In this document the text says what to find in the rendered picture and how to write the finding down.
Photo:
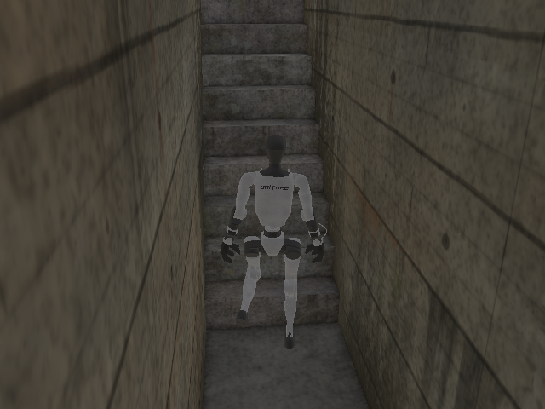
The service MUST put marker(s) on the left robot thigh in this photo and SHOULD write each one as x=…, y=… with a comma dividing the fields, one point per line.
x=252, y=251

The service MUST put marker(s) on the robot right forearm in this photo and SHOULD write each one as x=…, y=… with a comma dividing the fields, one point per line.
x=313, y=230

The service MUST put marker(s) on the robot right upper arm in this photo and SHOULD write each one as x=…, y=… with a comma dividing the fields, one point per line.
x=305, y=196

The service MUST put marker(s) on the robot left upper arm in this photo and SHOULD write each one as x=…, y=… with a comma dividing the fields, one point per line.
x=247, y=179

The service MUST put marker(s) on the robot left hand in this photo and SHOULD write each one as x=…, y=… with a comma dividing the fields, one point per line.
x=225, y=250

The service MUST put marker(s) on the robot right hand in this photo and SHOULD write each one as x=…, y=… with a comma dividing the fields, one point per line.
x=317, y=250

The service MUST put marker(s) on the right robot shin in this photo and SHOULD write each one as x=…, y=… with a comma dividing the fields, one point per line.
x=290, y=309

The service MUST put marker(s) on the robot left forearm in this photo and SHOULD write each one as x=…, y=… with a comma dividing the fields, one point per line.
x=232, y=228

